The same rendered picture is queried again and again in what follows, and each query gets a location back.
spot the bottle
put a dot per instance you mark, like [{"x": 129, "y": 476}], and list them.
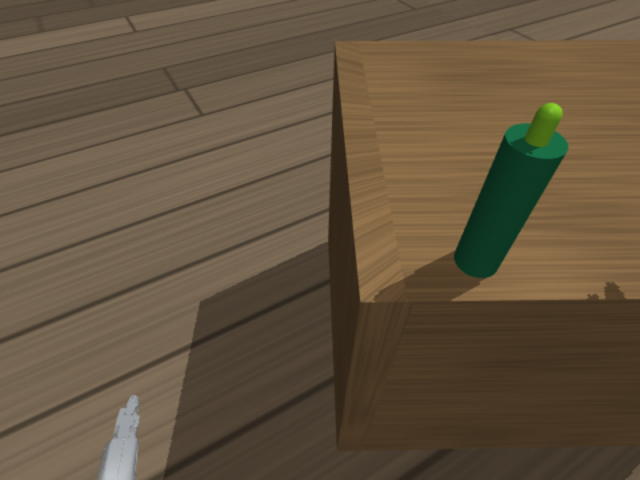
[{"x": 526, "y": 160}]

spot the left robot hand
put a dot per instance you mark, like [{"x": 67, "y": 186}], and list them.
[{"x": 119, "y": 456}]

